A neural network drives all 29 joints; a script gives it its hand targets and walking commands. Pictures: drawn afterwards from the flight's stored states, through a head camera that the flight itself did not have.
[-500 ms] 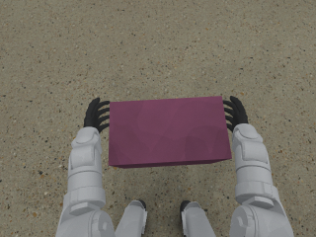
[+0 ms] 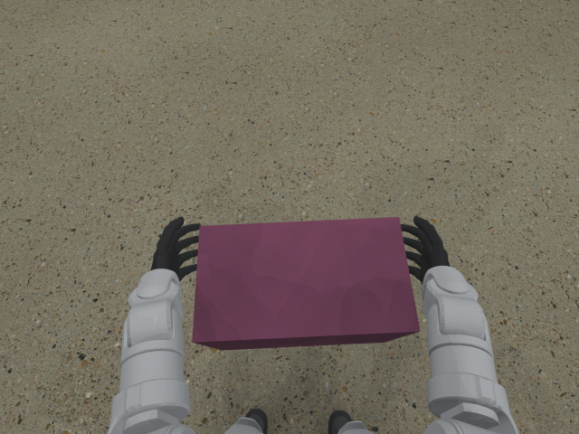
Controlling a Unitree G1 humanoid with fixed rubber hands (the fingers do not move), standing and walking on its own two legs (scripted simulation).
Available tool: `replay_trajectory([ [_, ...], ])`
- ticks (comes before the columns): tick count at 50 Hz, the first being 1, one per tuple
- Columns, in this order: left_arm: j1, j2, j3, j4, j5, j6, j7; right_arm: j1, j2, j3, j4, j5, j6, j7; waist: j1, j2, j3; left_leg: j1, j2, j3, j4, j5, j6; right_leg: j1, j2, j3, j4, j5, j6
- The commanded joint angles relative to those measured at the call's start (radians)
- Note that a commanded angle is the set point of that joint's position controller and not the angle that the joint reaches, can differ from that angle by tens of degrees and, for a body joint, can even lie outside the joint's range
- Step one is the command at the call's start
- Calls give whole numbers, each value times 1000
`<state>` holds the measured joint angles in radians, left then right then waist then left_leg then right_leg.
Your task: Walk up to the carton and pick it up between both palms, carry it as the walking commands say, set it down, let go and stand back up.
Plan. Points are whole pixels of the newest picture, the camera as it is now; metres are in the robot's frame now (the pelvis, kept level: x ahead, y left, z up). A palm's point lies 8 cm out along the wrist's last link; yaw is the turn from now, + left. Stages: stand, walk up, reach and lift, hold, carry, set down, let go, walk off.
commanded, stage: reach and lift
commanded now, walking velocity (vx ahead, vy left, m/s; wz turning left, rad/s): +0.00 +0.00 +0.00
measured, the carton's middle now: (301, 290) +0.34 +0.01 -0.11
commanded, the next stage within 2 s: hold in 1.86 s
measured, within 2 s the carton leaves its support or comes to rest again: neither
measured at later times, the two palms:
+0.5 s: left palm (140, 268) +0.31 +0.21 +0.05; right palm (450, 262) +0.34 -0.17 +0.04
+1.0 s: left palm (130, 261) +0.30 +0.20 +0.09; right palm (474, 262) +0.32 -0.17 +0.09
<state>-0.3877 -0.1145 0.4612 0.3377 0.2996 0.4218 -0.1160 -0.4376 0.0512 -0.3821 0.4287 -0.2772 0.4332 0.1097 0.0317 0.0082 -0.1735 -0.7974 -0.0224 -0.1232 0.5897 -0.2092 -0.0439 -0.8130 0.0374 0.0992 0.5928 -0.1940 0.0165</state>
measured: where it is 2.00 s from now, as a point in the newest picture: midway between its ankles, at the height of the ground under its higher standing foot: outside the picture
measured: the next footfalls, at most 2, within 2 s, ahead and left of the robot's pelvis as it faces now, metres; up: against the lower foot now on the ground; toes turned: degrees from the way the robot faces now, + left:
none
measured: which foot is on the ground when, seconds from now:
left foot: down 0.00-1.00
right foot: down 0.00-1.00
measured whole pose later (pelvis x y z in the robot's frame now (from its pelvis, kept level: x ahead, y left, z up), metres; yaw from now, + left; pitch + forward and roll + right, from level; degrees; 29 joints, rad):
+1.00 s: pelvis +0.02 +0.00 +0.04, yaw +0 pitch -4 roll +0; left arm -0.26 -0.14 0.36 0.18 0.34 0.69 -0.09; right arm -0.27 0.09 -0.31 0.25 -0.32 0.69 0.09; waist 0.03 0.00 -0.02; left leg -0.01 0.00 -0.12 0.19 -0.11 -0.03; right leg -0.02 0.02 0.08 0.20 -0.10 0.01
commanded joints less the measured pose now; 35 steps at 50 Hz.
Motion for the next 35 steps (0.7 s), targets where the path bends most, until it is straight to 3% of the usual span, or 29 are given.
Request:
replay_trajectory([
  [1,-407,-815,-617,90,-171,13,-285,-435,865,580,13,188,-22,285,0,-25,-505,278,-84,130,-78,222,44,437,66,-106,-57,289,-19],
  [20,-333,-803,-629,50,-182,94,-264,-351,840,588,-14,196,46,275,9,-7,-272,581,-77,113,-265,255,25,650,71,-112,-246,260,-10],
  [35,-335,-790,-659,-39,-214,196,-256,-337,838,617,-118,217,141,257,11,-13,-100,747,-76,107,-380,220,28,801,64,-94,-372,214,-5],
])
